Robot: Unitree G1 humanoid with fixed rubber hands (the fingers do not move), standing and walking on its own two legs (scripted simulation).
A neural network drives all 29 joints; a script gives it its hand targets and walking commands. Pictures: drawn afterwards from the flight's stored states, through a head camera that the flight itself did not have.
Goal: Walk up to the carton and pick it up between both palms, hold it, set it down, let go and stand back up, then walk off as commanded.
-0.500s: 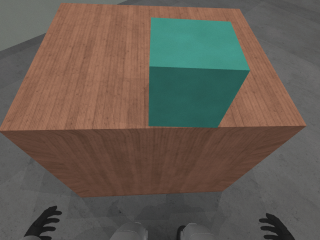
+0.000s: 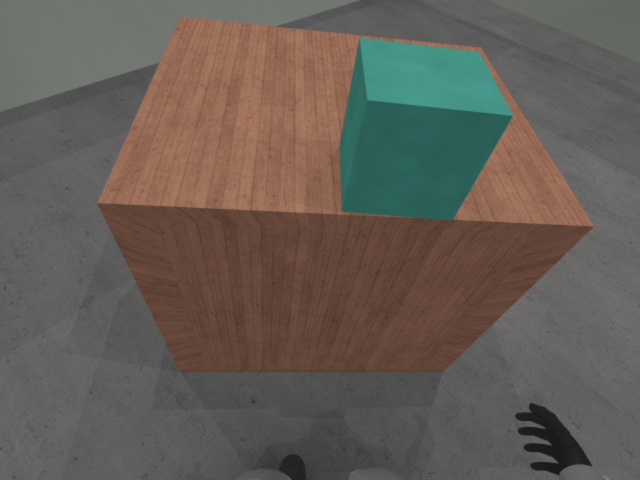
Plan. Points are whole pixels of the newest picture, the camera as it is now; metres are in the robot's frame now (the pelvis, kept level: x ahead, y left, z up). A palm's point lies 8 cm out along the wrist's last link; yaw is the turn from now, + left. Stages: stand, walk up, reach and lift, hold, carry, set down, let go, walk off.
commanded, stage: walk off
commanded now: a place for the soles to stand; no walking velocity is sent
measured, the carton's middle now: (408, 134) +0.61 -0.11 +0.10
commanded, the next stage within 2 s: stand in 1.26 s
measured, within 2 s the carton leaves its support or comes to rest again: neither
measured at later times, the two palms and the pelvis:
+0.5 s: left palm out of the picture -0.09 +0.35 -0.11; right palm out of the picture -0.20 -0.31 -0.10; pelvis -0.24 +0.02 -0.03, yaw +2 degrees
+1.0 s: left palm out of the picture -0.17 +0.27 -0.12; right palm out of the picture -0.30 -0.40 -0.09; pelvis -0.29 -0.07 -0.03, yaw -2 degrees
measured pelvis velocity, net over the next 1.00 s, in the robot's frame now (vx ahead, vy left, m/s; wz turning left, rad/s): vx -0.29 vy -0.07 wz -0.04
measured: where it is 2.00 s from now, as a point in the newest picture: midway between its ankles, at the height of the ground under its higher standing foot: outside the picture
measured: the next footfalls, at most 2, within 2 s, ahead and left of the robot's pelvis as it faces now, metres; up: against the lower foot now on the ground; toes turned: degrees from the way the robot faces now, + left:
right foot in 0.26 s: -0.04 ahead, -0.11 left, +0.00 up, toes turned +4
left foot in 0.52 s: -0.32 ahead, +0.14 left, +0.00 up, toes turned -1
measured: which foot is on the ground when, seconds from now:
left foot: down 0.00-0.24, up 0.26-0.50, down 0.52-1.00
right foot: up 0.00-0.24, down 0.26-0.54, up 0.56-1.00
